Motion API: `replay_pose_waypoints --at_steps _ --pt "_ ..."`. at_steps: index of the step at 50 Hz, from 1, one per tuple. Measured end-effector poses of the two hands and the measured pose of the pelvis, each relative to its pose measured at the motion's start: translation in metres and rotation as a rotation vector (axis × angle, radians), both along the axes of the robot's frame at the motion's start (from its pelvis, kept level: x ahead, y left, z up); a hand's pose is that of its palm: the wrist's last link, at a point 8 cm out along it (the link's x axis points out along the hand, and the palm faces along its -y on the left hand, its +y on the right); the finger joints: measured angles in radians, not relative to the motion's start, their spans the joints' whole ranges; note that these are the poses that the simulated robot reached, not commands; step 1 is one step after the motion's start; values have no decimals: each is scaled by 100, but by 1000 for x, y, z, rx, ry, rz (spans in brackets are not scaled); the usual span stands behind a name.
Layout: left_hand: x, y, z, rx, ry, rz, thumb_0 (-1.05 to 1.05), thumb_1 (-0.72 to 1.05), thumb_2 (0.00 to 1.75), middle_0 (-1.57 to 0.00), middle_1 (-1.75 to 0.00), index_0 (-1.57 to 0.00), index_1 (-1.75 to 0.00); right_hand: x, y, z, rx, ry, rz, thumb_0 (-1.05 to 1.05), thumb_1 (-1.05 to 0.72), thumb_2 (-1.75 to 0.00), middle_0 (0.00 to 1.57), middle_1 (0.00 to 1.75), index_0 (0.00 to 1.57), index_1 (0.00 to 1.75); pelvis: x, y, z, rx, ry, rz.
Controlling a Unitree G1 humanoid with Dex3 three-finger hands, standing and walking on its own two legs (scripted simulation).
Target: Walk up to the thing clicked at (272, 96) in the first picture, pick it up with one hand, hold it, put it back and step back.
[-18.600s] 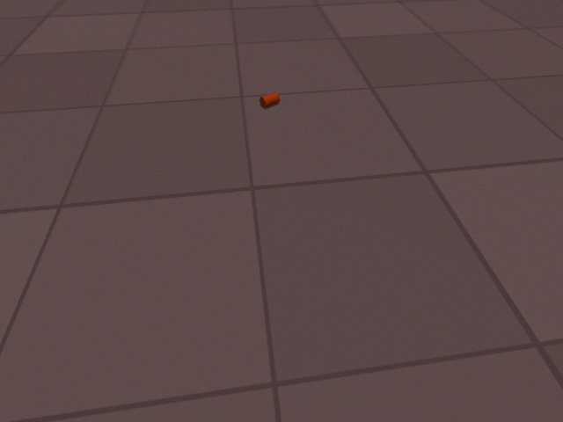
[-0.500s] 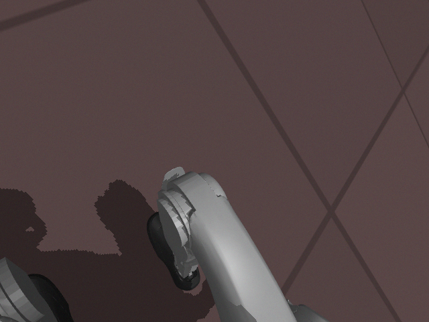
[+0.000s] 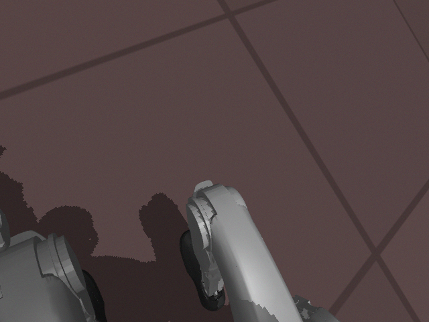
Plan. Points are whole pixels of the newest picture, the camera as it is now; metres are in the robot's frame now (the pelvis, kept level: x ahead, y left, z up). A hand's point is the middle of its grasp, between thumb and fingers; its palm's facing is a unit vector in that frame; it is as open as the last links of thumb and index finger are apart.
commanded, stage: settle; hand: left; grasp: from above
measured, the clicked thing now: out of the picture +0.46 +0.34 -0.23
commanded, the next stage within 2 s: lift in 0.14 s
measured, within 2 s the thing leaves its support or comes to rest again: neither
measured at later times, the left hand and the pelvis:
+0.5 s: hand out of the picture +0.44 +0.33 -0.14, palm faces -0.21 -0.37 -0.90, open 10.1 cm; pelvis +0.01 -0.01 +0.01, yaw +5 degrees
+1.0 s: hand out of the picture +0.35 +0.32 +0.03, palm faces -0.23 -0.36 -0.90, open 10.2 cm; pelvis +0.00 -0.01 +0.14, yaw +9 degrees
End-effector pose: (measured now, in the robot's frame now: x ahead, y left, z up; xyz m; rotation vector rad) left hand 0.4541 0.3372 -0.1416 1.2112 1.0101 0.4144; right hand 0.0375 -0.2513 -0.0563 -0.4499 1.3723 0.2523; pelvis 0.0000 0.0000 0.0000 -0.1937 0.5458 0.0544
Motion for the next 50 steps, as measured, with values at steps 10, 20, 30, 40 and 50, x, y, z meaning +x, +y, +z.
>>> replay_pose_waypoints --at_steps 10,20,30,40,50 --pt "-7 2 19 4 7 28 0 0 40 -76 -40 -77 -41 7 -5 -15 7 -6 -30 0 -90 -89 20 30 20 30 3 -4 1 36 29 13" --pt "-7 1 42 -17 -18 43 0 -1 42 -75 -43 -76 -45 14 -8 -24 4 -7 -93 0 -91 -90 20 30 20 30 6 -5 6 58 60 23" --pt "-24 0 91 -13 -11 11 0 -1 43 -74 -45 -74 -47 33 -9 -23 24 -70 -163 0 -91 -90 20 30 20 30 6 -7 27 81 74 40" --pt "-65 -3 155 -5 -5 2 0 -2 44 -73 -46 -74 -48 54 -7 9 26 -161 -184 0 -91 -90 20 30 20 30 -1 -10 71 100 59 63" --pt "-101 -12 233 -18 -8 4 0 -1 44 -72 -48 -73 -50 85 -6 79 -16 -273 -208 0 -91 -90 21 30 20 30 0 -11 142 111 34 79"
